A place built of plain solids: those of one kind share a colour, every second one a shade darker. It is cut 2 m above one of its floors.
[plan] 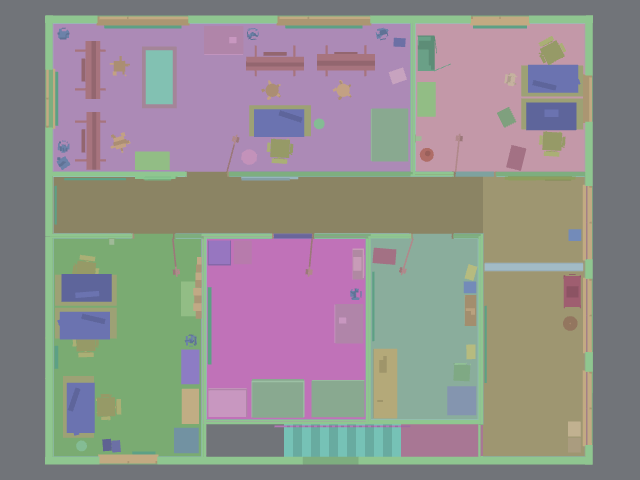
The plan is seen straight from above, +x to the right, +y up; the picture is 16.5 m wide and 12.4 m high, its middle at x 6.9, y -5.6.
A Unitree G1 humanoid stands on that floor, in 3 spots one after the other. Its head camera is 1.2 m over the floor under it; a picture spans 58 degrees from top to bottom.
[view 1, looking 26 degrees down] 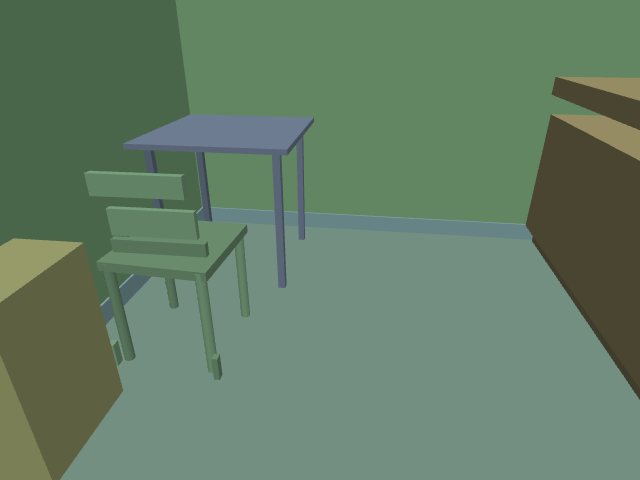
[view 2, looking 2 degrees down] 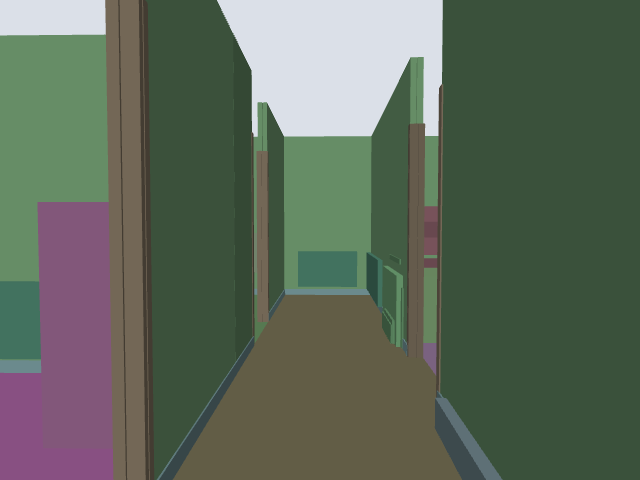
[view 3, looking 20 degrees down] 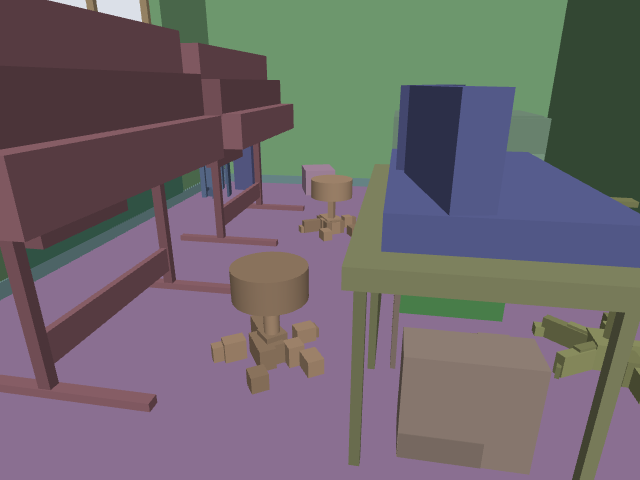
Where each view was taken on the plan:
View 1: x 9.80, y -7.60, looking -82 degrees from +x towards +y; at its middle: raised_floor_tea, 2.74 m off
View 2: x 7.40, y -4.70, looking -179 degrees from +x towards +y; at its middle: wall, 7.41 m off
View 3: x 4.00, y -2.25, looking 10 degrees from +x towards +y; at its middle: raised_floor_drawing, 3.51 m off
